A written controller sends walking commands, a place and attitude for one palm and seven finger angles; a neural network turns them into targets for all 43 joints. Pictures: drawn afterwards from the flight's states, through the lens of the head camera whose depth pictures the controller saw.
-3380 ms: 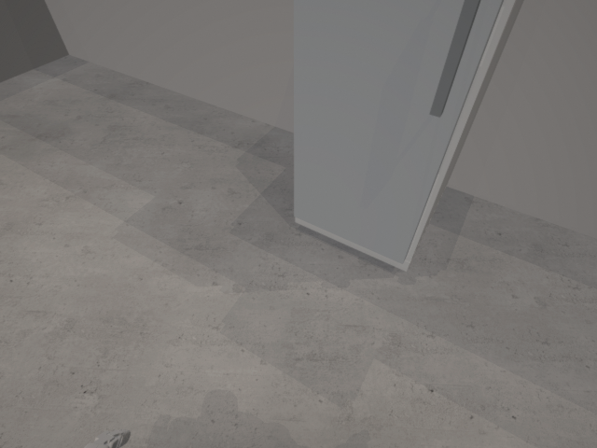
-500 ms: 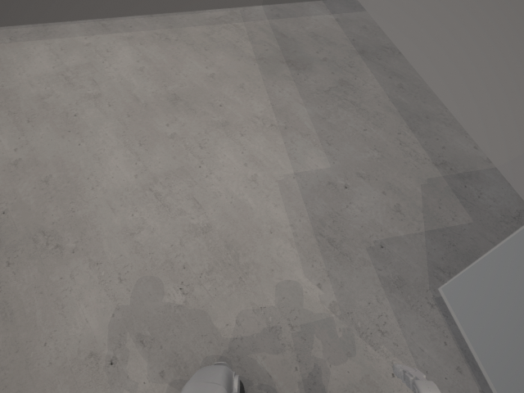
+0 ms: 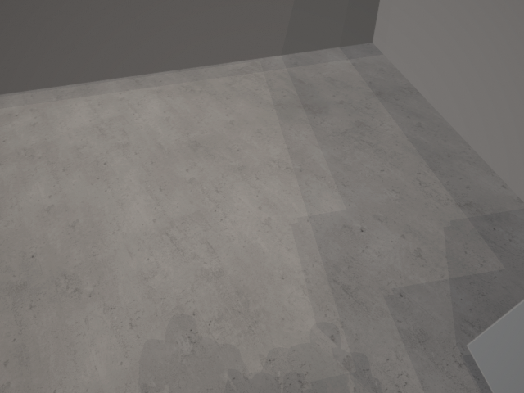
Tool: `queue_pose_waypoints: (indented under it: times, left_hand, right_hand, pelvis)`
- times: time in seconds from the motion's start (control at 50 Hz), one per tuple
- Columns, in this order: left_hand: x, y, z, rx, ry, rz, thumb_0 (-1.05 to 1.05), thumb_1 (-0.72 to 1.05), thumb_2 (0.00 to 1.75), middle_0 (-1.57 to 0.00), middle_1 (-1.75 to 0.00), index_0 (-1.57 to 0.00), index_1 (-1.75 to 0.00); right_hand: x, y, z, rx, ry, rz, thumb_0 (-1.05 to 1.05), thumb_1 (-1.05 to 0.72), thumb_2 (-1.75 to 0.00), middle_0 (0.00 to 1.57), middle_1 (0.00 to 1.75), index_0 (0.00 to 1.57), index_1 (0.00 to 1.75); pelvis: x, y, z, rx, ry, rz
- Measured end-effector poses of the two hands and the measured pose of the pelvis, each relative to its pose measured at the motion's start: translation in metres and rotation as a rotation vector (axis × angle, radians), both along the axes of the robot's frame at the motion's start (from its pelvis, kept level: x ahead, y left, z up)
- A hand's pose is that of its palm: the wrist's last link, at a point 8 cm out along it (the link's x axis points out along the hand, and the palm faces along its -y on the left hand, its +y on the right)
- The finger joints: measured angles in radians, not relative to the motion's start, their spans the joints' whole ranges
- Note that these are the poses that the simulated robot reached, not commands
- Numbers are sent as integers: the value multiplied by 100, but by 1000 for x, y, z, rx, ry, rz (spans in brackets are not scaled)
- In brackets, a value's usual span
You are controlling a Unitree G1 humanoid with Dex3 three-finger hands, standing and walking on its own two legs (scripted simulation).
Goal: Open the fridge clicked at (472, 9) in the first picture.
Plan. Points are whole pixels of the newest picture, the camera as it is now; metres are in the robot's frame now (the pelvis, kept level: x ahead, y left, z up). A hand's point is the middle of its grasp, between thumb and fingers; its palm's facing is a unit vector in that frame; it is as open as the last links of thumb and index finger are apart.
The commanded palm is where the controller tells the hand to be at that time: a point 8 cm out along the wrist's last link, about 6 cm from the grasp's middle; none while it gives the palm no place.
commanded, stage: turn to face it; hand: right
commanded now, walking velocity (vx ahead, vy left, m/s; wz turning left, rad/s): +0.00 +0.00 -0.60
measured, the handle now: out of the picture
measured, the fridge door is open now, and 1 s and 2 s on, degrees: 0 0 0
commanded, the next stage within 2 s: none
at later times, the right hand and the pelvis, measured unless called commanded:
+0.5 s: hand out of the picture +0.06 -0.18 -0.14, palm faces +0.27 +0.92 -0.28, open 7.4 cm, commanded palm none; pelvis -0.02 +0.04 +0.00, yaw -16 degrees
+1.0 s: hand out of the picture -0.17 -0.19 -0.19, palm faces +0.61 +0.75 -0.26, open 7.4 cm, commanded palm none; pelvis -0.05 +0.00 +0.00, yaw -35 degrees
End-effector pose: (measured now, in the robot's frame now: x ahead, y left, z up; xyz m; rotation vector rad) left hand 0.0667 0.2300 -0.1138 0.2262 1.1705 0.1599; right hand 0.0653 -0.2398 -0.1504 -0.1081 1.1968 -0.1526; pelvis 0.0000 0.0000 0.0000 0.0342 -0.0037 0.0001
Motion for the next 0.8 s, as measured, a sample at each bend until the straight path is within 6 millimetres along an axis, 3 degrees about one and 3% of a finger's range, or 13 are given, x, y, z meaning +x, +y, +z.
queue_pose_waypoints:
  times: [0.1, 0.22, 0.32, 0.4, 0.46, 0.62, 0.72, 0.8]
  left_hand:
    - [-13, -6, 5, 10, 86, -2, 0, 93, 90, -20, -30, -20, -30]
    - [-31, 3, 2, 11, 167, -8, 0, 92, 90, -20, -30, -20, -30]
    - [-42, 20, -8, 1, 218, -27, 0, 91, 90, -20, -30, -20, -30]
    - [-39, 38, -21, -19, 228, -61, 0, 91, 90, -20, -30, -20, -30]
    - [-24, 52, -33, -36, 205, -92, 1, 90, 90, -20, -30, -20, -30]
    - [39, 59, -22, -38, 103, -246, 1, 91, 90, -19, -30, -20, -30]
    - [73, 41, -16, -13, 83, -360, 1, 91, 90, -19, -30, -20, -30]
    - [101, 9, -10, 6, 50, -462, 1, 91, 90, -19, -30, -20, -30]
  right_hand:
    - [-13, -13, 11, 0, 51, -37, 0, -91, -90, 19, 30, 20, 30]
    - [-23, -22, 16, -37, 83, -72, 0, -91, -90, 19, 30, 20, 30]
    - [-16, -17, 24, -69, 36, -104, 1, -91, -90, 19, 30, 20, 30]
    - [-10, -3, 34, -97, -41, -137, 1, -91, -90, 19, 30, 20, 30]
    - [-18, 8, 40, -130, -92, -164, 0, -91, -90, 19, 30, 20, 30]
    - [-71, 30, 51, -136, -87, -290, 0, -91, -90, 20, 30, 20, 30]
    - [-120, 38, 39, -106, -32, -385, 0, -90, -90, 20, 30, 20, 30]
    - [-170, 40, 24, -72, 54, -467, 0, -90, -90, 20, 30, 20, 30]
  pelvis:
    - [2, -10, 11, 15, 27, -43]
    - [-3, -8, 13, 6, 46, -97]
    - [-10, 5, 10, -9, 46, -159]
    - [-14, 22, 5, -25, 40, -213]
    - [-17, 36, -1, -38, 27, -249]
    - [-20, 50, 7, -71, -6, -379]
    - [-27, 48, 6, -70, -6, -451]
    - [-35, 39, 2, -60, 4, -503]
